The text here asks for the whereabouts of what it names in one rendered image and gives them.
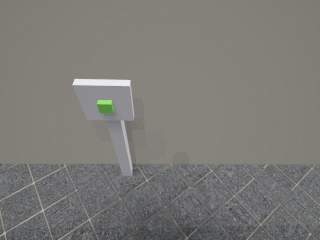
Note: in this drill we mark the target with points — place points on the button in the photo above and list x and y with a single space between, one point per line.
105 106

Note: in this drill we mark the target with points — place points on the panel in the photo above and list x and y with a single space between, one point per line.
89 91

